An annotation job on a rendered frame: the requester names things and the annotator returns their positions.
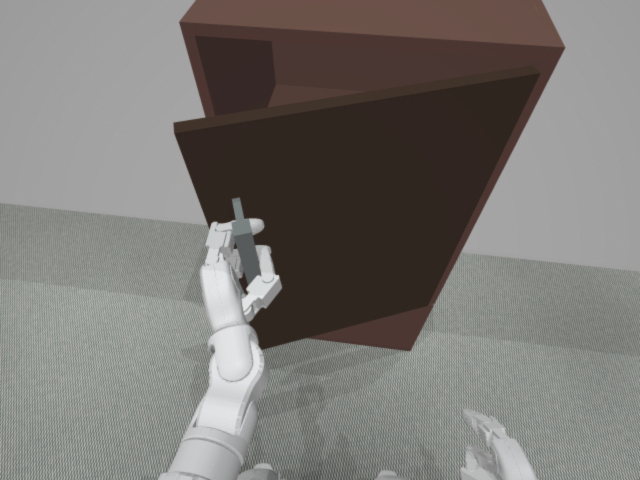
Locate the cupboard door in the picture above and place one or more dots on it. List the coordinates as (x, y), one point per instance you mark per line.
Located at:
(364, 197)

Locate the robot left shin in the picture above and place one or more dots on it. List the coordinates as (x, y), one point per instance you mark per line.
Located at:
(263, 466)

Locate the right robot hand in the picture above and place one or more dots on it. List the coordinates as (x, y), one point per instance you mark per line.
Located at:
(508, 460)

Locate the handle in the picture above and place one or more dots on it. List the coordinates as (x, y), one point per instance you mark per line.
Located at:
(245, 242)

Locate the robot shin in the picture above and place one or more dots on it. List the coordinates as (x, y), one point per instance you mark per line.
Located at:
(263, 466)
(386, 472)

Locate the robot left forearm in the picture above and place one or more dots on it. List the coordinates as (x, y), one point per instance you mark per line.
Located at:
(217, 439)

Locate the robot right shin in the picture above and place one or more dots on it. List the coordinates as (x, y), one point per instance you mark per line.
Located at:
(386, 472)

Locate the left robot hand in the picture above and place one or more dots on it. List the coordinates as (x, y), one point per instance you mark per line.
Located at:
(220, 274)

